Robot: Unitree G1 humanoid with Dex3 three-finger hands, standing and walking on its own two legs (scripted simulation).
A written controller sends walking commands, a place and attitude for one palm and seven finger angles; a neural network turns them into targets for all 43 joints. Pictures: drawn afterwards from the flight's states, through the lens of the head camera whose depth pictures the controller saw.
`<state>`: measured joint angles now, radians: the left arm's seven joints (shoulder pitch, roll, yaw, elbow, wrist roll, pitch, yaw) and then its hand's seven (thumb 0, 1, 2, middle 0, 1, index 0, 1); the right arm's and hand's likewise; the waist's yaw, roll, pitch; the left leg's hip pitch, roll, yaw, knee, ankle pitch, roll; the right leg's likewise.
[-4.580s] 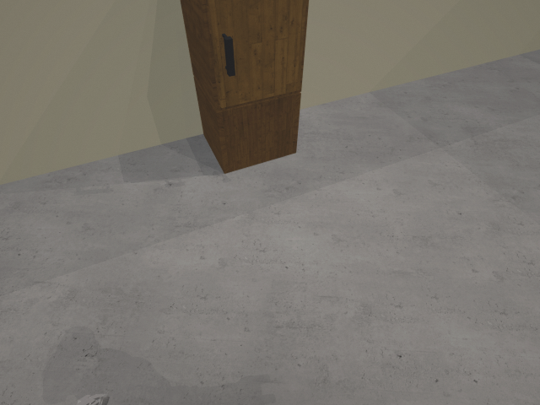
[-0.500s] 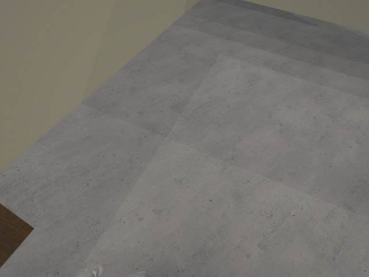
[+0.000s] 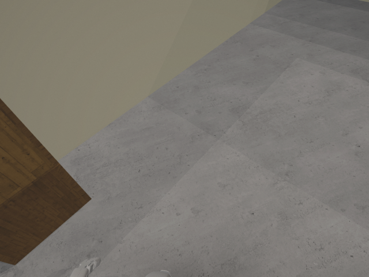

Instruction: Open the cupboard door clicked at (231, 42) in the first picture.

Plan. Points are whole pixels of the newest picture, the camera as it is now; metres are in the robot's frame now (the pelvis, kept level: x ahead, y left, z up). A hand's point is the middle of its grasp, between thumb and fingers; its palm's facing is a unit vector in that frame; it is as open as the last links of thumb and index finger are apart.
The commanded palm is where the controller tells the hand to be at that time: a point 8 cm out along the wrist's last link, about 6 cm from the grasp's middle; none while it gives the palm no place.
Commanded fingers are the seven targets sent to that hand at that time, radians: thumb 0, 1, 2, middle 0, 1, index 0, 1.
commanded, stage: turn to face it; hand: left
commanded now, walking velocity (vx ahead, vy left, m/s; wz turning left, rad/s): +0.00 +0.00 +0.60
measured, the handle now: out of the picture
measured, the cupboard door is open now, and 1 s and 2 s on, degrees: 0 0 0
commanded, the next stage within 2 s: take the last steps up to it in 1.30 s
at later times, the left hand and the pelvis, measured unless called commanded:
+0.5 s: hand out of the picture -0.07 +0.25 -0.18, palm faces +0.37 -0.89 -0.28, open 7.4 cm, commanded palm none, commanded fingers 0.00 0.90 0.90 -0.20 -0.30 -0.20 -0.30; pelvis -0.02 +0.02 +0.00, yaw +19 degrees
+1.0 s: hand out of the picture -0.04 +0.21 -0.13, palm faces +0.56 -0.78 -0.29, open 7.4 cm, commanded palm none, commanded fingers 0.00 0.90 0.90 -0.20 -0.30 -0.20 -0.30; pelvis -0.02 -0.02 +0.01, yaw +36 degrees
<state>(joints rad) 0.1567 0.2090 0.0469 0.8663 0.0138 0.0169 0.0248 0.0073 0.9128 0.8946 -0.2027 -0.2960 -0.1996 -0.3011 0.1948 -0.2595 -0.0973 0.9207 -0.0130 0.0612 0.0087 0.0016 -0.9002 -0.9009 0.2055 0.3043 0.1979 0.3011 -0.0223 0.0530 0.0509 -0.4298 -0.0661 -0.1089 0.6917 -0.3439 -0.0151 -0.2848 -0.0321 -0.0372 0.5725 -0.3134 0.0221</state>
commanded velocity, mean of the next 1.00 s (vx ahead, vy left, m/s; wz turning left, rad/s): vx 0.00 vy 0.00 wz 0.57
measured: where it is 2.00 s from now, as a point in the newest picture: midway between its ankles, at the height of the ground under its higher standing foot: outside the picture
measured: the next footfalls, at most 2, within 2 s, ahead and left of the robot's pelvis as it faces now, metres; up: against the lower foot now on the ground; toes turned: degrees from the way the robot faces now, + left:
left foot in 0.40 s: -0.01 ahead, +0.14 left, +0.00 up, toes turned +22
right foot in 0.84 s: +0.08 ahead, -0.09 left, +0.00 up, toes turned +28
